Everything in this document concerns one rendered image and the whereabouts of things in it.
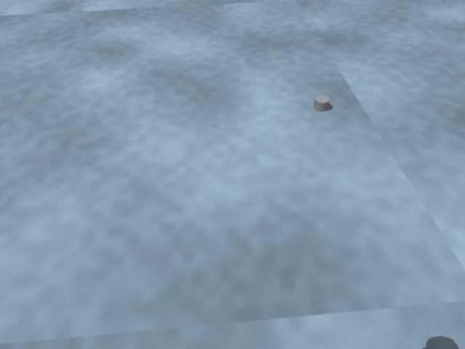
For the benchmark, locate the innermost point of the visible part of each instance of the tin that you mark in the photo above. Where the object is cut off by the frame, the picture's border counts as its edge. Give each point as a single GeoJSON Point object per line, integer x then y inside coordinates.
{"type": "Point", "coordinates": [321, 103]}

